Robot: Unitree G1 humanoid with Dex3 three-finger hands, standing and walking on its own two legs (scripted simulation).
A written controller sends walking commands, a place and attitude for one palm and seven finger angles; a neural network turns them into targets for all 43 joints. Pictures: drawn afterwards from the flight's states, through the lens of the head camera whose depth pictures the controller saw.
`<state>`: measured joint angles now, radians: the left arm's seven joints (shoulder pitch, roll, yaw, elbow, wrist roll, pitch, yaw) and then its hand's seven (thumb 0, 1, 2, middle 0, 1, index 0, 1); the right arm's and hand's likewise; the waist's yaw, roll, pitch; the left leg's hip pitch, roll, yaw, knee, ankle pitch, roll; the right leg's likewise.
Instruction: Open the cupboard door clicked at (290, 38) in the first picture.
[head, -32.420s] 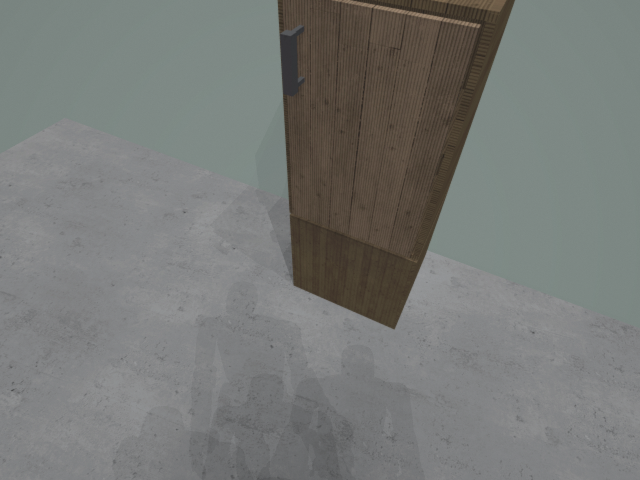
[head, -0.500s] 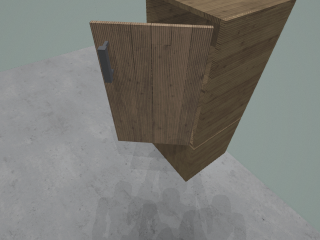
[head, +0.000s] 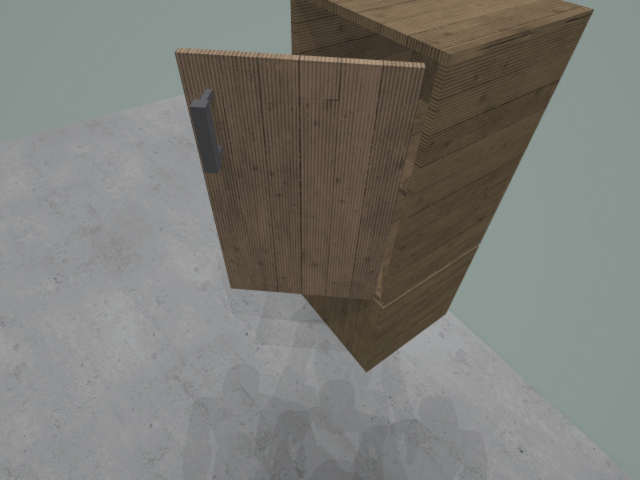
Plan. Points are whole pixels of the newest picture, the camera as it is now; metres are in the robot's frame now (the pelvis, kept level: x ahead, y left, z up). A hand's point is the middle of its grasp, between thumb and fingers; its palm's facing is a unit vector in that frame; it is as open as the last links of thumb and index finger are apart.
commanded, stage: shuffle to correct the standing spot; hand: left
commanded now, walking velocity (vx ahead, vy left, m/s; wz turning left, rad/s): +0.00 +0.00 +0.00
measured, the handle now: (210, 131) +0.59 +0.22 +0.13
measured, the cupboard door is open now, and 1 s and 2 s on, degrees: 50 50 50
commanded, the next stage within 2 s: come to a stop and stand still in 0.04 s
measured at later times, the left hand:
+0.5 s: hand out of the picture +0.01 +0.19 -0.18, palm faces +0.03 -0.98 -0.17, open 7.4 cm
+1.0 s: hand out of the picture +0.03 +0.21 -0.18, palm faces +0.02 -0.97 -0.26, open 7.4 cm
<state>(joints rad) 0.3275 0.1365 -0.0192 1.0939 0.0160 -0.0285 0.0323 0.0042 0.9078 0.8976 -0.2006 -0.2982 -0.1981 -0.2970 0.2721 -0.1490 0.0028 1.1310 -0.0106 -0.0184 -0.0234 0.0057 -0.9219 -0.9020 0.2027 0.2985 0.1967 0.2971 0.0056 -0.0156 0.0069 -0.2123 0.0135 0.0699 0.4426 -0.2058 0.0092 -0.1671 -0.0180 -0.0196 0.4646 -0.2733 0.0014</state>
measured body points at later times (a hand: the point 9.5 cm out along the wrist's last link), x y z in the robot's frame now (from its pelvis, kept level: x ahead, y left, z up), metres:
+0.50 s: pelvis +0.03 +0.03 +0.00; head +0.04 +0.04 +0.45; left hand +0.01 +0.25 -0.17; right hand +0.03 -0.19 -0.16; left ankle +0.02 +0.11 -0.74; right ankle -0.01 -0.12 -0.74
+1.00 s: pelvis +0.00 +0.01 -0.01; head +0.00 +0.01 +0.44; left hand +0.03 +0.26 -0.16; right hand +0.05 -0.24 -0.15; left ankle +0.02 +0.11 -0.74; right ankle -0.01 -0.12 -0.74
